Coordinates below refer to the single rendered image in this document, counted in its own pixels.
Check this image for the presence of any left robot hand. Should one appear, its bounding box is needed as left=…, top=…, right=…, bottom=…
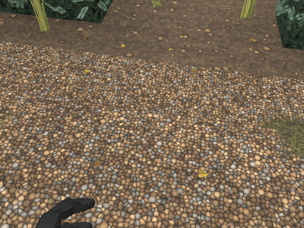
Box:
left=35, top=197, right=95, bottom=228

